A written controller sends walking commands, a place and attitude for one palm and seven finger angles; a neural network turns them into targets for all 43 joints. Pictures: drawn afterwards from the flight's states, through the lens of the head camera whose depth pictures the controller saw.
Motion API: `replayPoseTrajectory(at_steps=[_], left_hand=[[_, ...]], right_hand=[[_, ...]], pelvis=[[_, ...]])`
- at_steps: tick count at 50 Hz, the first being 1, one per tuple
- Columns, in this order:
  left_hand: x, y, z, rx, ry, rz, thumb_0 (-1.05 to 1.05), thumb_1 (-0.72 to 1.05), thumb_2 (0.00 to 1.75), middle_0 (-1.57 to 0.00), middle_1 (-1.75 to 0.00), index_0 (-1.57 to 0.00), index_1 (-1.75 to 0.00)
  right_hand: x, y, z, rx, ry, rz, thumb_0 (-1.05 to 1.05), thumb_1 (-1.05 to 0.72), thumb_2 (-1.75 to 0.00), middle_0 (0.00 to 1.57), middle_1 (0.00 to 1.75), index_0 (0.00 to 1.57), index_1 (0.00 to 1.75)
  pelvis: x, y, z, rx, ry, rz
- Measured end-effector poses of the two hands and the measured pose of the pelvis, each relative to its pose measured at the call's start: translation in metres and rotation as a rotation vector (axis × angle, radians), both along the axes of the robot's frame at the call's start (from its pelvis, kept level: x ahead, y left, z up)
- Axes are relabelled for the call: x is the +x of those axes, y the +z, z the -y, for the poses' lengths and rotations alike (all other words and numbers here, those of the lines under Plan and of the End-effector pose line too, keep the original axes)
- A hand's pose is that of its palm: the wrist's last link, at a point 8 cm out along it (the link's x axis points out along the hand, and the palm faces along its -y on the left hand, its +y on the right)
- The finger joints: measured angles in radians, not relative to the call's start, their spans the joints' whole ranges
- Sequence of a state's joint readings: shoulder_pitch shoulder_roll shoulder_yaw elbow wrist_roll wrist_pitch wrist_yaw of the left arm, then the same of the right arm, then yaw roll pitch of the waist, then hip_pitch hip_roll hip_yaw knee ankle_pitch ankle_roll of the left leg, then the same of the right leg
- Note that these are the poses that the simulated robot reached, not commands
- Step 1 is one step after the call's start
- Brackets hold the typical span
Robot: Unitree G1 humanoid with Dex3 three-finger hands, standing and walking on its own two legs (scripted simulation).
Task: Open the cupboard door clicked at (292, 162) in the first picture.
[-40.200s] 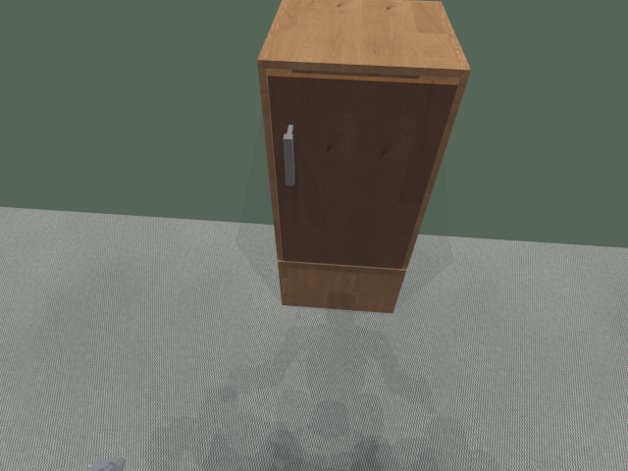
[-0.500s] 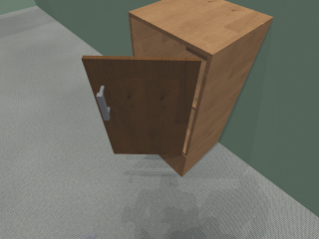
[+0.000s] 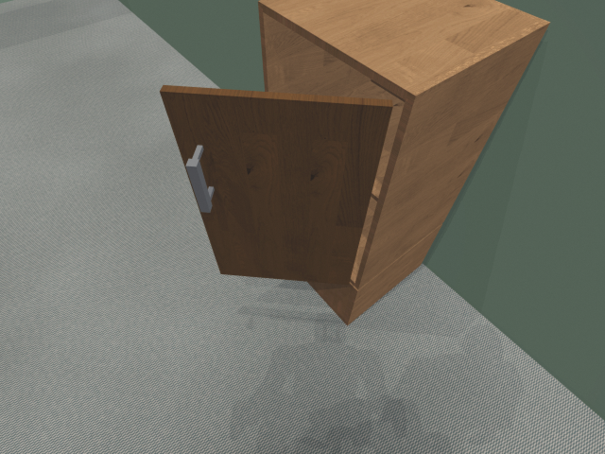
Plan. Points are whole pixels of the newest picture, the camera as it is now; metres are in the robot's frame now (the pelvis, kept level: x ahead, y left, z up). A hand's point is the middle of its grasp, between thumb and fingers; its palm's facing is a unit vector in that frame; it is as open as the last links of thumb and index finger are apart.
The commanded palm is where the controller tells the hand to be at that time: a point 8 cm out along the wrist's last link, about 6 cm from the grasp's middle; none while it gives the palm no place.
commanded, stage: come to a stop and stand still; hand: left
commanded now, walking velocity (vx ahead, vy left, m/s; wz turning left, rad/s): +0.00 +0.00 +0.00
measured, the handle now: (202, 179) +0.57 +0.23 -0.04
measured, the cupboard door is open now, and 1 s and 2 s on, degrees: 46 46 46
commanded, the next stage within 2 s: look again from close up in 0.20 s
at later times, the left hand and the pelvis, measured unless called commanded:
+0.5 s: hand out of the picture +0.00 +0.20 -0.17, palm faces -0.02 -0.98 -0.21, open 7.4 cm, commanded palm none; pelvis -0.02 +0.03 +0.00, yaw -1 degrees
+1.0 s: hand out of the picture -0.02 +0.19 -0.17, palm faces +0.00 -0.98 -0.18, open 7.3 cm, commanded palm none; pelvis -0.03 +0.02 +0.00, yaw -1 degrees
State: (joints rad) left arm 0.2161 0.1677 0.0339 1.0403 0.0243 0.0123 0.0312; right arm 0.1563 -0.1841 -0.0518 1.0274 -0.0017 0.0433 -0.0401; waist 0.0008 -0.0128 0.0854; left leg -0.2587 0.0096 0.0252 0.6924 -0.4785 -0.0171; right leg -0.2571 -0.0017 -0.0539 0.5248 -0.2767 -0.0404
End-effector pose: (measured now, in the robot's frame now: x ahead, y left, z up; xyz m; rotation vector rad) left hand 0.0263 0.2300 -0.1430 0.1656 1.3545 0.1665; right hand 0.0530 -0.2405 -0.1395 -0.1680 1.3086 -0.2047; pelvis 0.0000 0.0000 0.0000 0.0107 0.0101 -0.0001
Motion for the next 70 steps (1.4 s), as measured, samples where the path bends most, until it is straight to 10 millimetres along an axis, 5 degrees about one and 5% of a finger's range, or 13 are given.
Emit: replayPoseTrajectory(at_steps=[7, 19, 36, 52, 61, 70], left_hand=[[-0.021, -0.006, 0.002, -0.047, 0.036, -0.018, 0.01, 0.92, 0.9, -0.21, -0.3, -0.2, -0.3], [-0.037, -0.001, -0.008, -0.025, -0.029, -0.038, 0.01, 0.91, 0.9, -0.21, -0.3, -0.2, -0.3], [-0.032, 0.008, -0.027, 0.006, -0.043, 0.037, 0.01, 0.91, 0.9, -0.2, -0.3, -0.2, -0.3], [-0.056, 0.0, -0.007, -0.041, -0.02, -0.015, 0.01, 0.91, 0.9, -0.2, -0.3, -0.2, -0.3], [-0.068, -0.012, -0.012, -0.076, 0.044, -0.058, 0.01, 0.91, 0.9, -0.21, -0.3, -0.2, -0.3], [-0.041, -0.01, -0.026, -0.061, 0.021, -0.075, 0.01, 0.91, 0.9, -0.2, -0.3, -0.2, -0.3]], right_hand=[[-0.002, 0.009, -0.017, 0.003, 0.049, 0.027, 0.0, -0.91, -0.9, 0.2, 0.3, 0.2, 0.3], [-0.041, 0.003, -0.027, 0.019, 0.007, 0.006, 0.0, -0.92, -0.9, 0.2, 0.3, 0.2, 0.3], [-0.092, -0.006, -0.055, 0.084, -0.004, -0.047, 0.01, -0.91, -0.9, 0.2, 0.3, 0.2, 0.3], [-0.091, -0.002, -0.042, 0.056, 0.0, -0.054, 0.01, -0.91, -0.9, 0.2, 0.3, 0.2, 0.3], [-0.088, -0.001, -0.048, 0.032, 0.005, -0.094, 0.01, -0.91, -0.9, 0.2, 0.3, 0.2, 0.3], [-0.081, 0.001, -0.077, 0.044, -0.033, -0.109, 0.01, -0.91, -0.9, 0.2, 0.3, 0.2, 0.3]], pelvis=[[-0.005, 0.003, -0.005, -0.017, -0.005, 0.018], [-0.01, 0.003, -0.019, -0.019, -0.021, 0.016], [-0.025, 0.003, -0.028, 0.0, -0.017, 0.034], [-0.027, 0.003, -0.022, -0.003, -0.02, 0.042], [-0.01, -0.003, -0.032, -0.019, -0.015, 0.034], [0.009, 0.001, -0.044, -0.012, -0.022, 0.032]])
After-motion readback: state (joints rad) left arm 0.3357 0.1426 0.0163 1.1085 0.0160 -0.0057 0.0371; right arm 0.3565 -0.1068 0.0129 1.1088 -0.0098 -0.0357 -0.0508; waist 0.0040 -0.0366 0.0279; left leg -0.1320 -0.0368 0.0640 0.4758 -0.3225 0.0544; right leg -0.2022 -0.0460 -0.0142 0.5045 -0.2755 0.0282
